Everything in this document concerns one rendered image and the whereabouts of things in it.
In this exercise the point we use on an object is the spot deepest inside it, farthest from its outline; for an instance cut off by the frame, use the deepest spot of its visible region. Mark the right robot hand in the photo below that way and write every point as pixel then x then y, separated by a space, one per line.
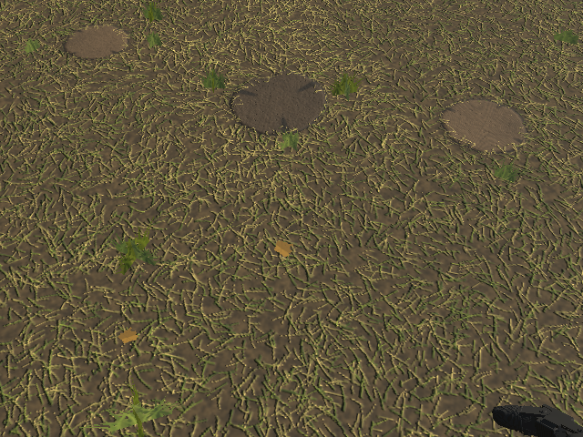
pixel 540 422

